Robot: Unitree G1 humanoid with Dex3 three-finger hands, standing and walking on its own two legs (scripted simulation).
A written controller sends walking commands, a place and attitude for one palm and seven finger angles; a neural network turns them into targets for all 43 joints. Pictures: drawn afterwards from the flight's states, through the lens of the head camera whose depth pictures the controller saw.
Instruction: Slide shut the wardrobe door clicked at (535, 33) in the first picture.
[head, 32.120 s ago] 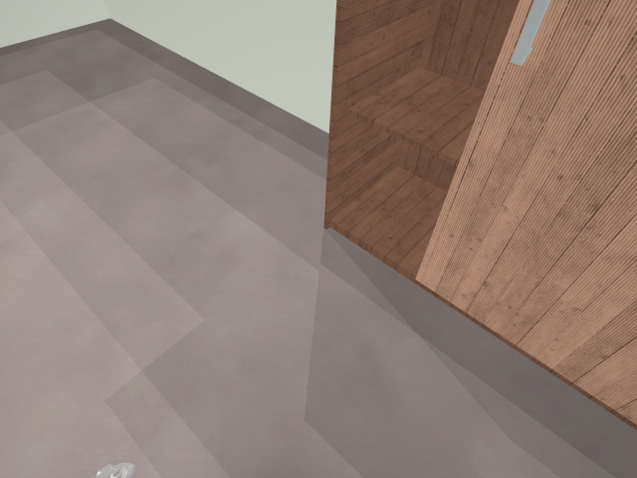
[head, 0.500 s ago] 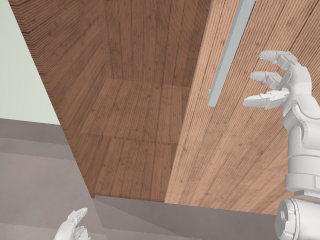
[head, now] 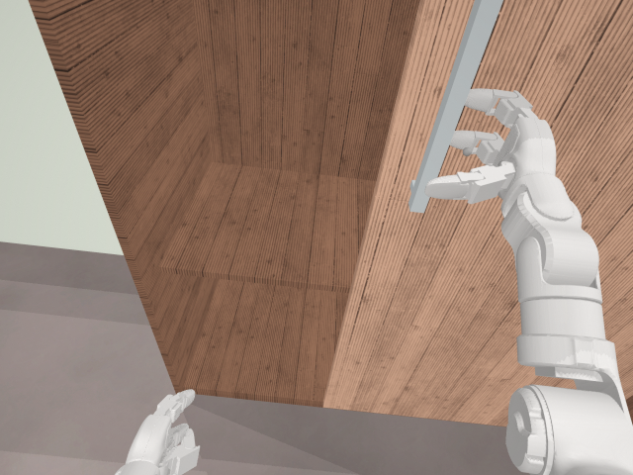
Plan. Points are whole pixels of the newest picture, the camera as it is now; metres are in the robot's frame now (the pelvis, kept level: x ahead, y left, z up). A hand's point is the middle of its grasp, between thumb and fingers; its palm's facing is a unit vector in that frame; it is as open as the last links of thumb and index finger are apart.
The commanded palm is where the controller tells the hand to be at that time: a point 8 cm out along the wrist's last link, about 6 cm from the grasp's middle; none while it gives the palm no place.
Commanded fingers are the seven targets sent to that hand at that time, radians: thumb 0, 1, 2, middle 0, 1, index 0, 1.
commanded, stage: feel for the door with the fingertips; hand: right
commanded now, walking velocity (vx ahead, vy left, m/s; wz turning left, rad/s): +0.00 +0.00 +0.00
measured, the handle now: (444, 112) +0.48 -0.12 +0.27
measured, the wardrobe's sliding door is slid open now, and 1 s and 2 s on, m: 0.44 0.44 0.44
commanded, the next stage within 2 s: slide the fingers in behind the handle in 0.48 s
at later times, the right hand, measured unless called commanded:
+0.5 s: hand (459, 139) +0.44 -0.13 +0.26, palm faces +0.07 +1.00 -0.03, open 13.9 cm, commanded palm +0.42 -0.19 +0.25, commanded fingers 0.00 0.50 -0.30 0.30 1.20 0.30 1.20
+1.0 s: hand (463, 147) +0.42 -0.13 +0.26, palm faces +0.04 +1.00 -0.02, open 13.9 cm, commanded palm +0.40 -0.18 +0.25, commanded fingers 0.00 0.50 -0.30 0.30 1.20 0.30 1.20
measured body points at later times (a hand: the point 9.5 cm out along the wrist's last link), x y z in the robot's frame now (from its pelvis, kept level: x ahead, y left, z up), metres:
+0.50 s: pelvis -0.01 +0.01 +0.00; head -0.02 +0.03 +0.45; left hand +0.13 +0.25 -0.11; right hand +0.43 -0.18 +0.26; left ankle +0.01 +0.09 -0.74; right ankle -0.03 -0.11 -0.74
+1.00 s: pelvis -0.01 -0.01 +0.00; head -0.03 +0.02 +0.45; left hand +0.14 +0.23 -0.10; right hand +0.41 -0.19 +0.26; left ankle +0.01 +0.09 -0.74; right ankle -0.03 -0.11 -0.74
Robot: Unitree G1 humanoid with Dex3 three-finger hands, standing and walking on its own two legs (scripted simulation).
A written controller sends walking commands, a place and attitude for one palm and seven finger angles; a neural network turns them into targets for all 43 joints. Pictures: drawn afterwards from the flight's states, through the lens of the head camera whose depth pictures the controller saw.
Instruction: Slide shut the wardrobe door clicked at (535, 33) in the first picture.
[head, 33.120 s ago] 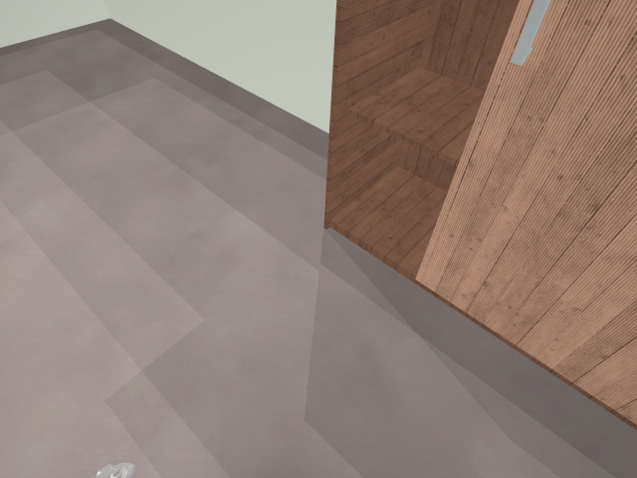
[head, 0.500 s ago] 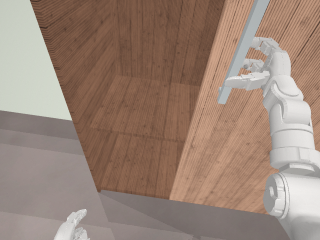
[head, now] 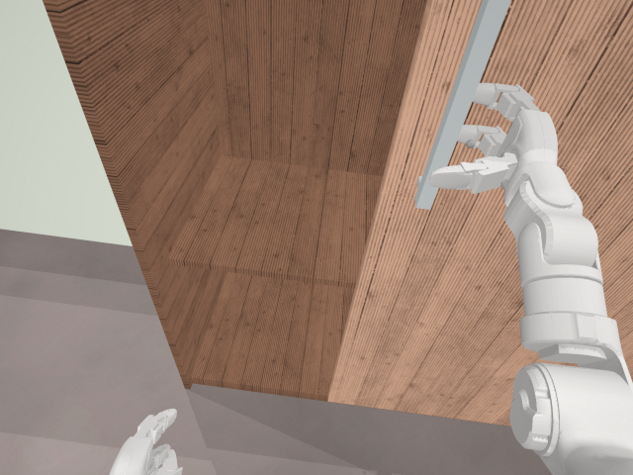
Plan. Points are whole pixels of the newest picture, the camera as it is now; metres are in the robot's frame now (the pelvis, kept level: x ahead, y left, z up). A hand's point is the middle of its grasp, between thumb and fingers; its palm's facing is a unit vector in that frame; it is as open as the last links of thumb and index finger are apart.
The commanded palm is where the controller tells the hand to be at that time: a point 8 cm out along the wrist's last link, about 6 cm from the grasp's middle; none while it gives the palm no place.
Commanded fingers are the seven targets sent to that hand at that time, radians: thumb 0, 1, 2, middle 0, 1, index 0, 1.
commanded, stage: slide the fingers in behind the handle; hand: right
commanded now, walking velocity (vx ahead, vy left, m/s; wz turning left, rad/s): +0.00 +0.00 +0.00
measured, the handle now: (452, 108) +0.49 -0.12 +0.27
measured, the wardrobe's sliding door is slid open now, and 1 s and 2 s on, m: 0.44 0.44 0.44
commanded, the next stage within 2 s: grip the handle and tug to test in 1.40 s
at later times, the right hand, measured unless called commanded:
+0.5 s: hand (453, 139) +0.43 -0.11 +0.26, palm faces +0.05 +1.00 +0.00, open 14.0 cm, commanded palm +0.41 -0.17 +0.25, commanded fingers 0.00 0.50 -0.30 0.30 1.20 0.30 1.20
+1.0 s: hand (449, 141) +0.42 -0.10 +0.26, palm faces +0.08 +1.00 -0.02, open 14.6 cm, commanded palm +0.40 -0.15 +0.25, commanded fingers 0.00 0.50 -0.30 0.30 1.20 0.30 1.20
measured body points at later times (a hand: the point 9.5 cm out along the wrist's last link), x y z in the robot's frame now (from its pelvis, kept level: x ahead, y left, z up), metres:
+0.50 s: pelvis +0.01 +0.00 +0.00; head -0.01 +0.02 +0.45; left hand +0.17 +0.23 -0.10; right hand +0.42 -0.16 +0.26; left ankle +0.02 +0.10 -0.75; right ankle -0.02 -0.10 -0.75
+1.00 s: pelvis +0.01 +0.00 +0.00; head -0.01 +0.03 +0.45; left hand +0.18 +0.23 -0.10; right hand +0.41 -0.16 +0.26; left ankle +0.02 +0.10 -0.75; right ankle -0.02 -0.10 -0.75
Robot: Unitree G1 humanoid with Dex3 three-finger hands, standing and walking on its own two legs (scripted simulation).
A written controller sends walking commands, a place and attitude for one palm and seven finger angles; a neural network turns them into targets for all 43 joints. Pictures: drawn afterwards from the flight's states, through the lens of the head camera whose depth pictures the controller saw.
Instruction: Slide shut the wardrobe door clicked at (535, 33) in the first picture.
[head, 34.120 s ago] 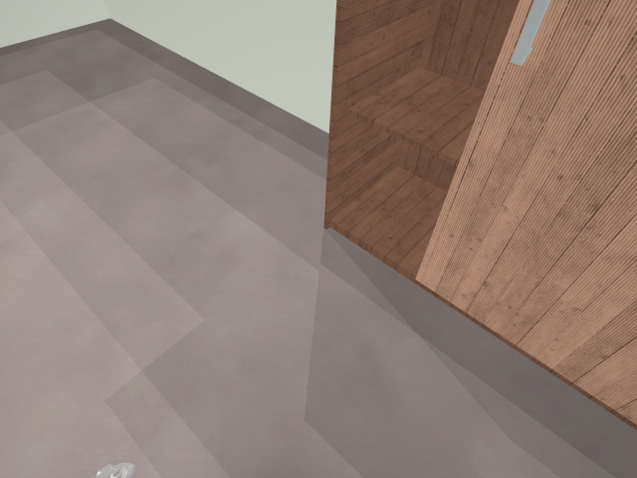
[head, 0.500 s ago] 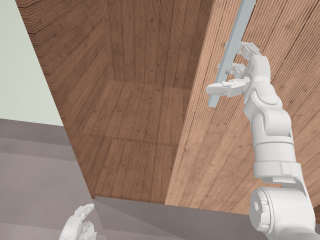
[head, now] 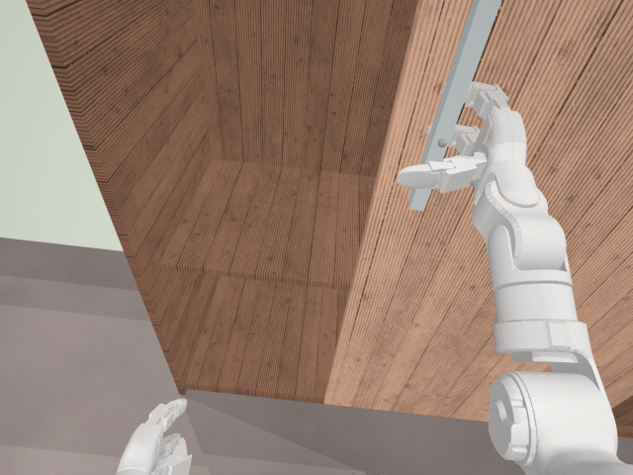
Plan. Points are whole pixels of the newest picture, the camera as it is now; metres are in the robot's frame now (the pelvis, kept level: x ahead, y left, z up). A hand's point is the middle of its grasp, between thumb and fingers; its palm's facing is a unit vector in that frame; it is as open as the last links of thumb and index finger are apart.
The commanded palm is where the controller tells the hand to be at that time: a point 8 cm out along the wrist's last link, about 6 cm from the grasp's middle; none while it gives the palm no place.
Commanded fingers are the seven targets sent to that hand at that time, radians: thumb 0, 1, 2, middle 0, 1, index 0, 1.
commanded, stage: slide the fingers in behind the handle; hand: right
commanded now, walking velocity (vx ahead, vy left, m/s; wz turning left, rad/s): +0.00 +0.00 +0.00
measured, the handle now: (444, 109) +0.49 -0.11 +0.27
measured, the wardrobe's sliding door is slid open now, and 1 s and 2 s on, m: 0.44 0.44 0.44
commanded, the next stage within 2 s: grip the handle and tug to test in 0.40 s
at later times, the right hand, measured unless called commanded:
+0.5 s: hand (441, 144) +0.42 -0.10 +0.26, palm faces +0.06 +1.00 -0.02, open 14.8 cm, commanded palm +0.40 -0.14 +0.25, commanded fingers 0.00 0.45 -0.32 0.31 1.21 0.31 1.21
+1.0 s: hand (431, 135) +0.43 -0.09 +0.26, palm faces +0.04 +1.00 +0.00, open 8.7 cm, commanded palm +0.41 -0.14 +0.25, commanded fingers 0.00 -0.71 -0.82 0.43 1.37 0.43 1.37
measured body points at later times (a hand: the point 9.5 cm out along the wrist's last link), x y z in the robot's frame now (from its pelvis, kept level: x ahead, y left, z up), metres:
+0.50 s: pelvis +0.01 +0.00 +0.00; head -0.01 +0.02 +0.45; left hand +0.18 +0.22 -0.10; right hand +0.41 -0.15 +0.26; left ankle +0.01 +0.10 -0.74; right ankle -0.03 -0.10 -0.74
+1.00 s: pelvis +0.00 +0.00 +0.00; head -0.02 +0.02 +0.45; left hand +0.16 +0.23 -0.11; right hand +0.42 -0.14 +0.26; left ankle +0.01 +0.10 -0.75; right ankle -0.03 -0.10 -0.75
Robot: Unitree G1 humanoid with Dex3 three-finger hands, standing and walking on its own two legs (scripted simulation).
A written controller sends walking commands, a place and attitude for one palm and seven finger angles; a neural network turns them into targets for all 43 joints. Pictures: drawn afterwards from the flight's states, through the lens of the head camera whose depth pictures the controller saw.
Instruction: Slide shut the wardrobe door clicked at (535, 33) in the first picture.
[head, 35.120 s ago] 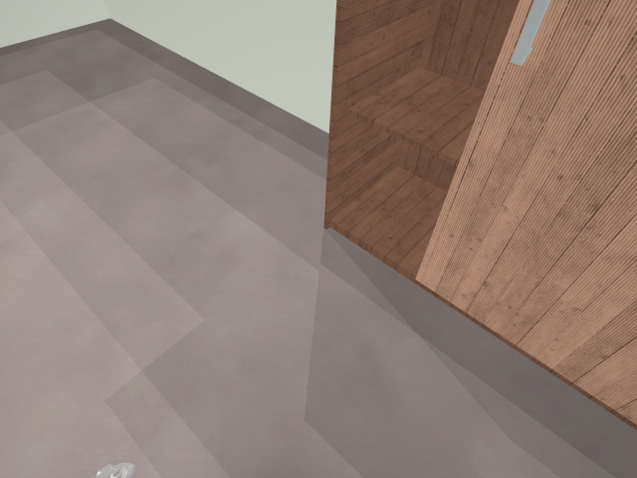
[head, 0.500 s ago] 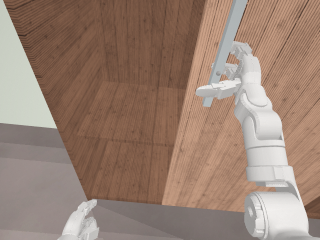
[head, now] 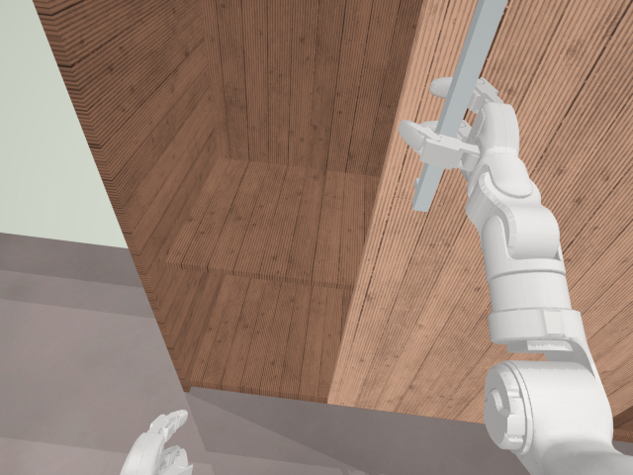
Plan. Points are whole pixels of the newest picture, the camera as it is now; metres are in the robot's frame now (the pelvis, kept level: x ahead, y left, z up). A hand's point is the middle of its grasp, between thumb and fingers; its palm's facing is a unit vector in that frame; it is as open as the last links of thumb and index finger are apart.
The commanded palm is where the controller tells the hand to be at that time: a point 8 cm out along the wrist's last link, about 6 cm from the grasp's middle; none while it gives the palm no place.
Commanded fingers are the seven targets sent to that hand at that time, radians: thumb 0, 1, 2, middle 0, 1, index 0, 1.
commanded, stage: grip the handle and tug to test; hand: right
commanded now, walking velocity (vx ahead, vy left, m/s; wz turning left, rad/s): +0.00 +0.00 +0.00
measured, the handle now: (448, 109) +0.48 -0.11 +0.27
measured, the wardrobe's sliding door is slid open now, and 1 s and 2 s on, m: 0.44 0.44 0.39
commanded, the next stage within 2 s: tug the door sideways, standing still in 0.92 s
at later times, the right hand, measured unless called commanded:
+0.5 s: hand (433, 134) +0.43 -0.09 +0.26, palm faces +0.07 +1.00 -0.02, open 5.7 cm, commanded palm +0.41 -0.14 +0.25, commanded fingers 0.00 -0.90 -0.90 0.45 1.40 0.45 1.40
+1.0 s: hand (433, 136) +0.43 -0.09 +0.26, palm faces +0.04 +1.00 -0.01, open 5.8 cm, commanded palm +0.39 -0.14 +0.25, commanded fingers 0.00 -0.90 -0.90 0.45 1.40 0.45 1.40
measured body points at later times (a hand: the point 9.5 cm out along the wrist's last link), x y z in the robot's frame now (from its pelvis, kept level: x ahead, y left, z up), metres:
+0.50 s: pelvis +0.00 +0.01 +0.00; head -0.02 +0.03 +0.45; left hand +0.15 +0.24 -0.11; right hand +0.42 -0.14 +0.26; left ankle +0.01 +0.10 -0.75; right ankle -0.03 -0.10 -0.75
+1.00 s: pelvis +0.02 +0.00 +0.00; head +0.00 +0.03 +0.45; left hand +0.19 +0.23 -0.10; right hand +0.42 -0.14 +0.26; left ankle +0.01 +0.10 -0.75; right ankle -0.03 -0.10 -0.75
